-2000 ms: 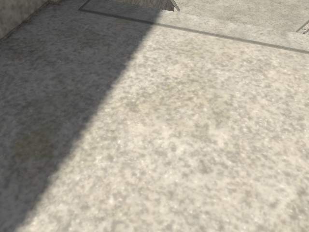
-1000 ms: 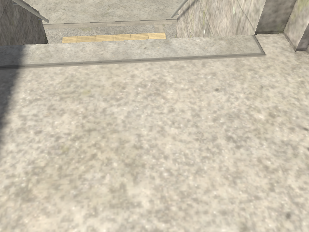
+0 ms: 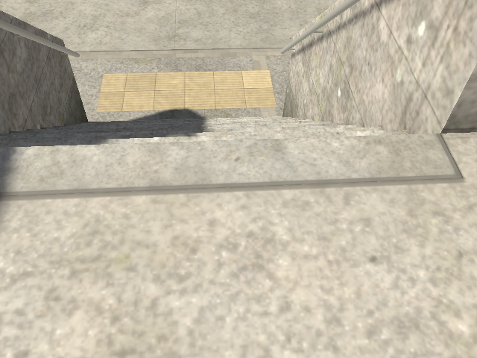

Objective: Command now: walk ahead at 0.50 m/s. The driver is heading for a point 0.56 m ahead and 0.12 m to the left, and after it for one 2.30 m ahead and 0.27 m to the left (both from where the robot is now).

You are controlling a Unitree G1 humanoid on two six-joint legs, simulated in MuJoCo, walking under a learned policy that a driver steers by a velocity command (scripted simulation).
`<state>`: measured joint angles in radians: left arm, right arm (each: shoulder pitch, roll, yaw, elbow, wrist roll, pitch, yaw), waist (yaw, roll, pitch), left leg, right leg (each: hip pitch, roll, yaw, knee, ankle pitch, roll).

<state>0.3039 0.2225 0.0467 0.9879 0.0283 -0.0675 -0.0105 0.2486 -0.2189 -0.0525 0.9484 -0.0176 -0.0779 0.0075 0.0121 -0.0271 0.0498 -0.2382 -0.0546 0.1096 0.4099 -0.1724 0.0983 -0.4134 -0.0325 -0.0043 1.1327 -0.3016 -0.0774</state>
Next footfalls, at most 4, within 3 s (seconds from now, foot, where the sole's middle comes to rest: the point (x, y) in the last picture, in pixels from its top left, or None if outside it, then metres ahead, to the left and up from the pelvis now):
0.38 right None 0.37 -0.12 -0.78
0.90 left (200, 322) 0.58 0.12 -0.78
1.54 right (275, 336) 0.55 -0.09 -0.78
1.98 left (198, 329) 0.56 0.13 -0.78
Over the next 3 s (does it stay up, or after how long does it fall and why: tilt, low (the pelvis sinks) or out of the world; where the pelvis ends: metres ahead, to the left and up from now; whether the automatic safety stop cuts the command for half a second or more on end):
stays up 0.55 0.01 -0.01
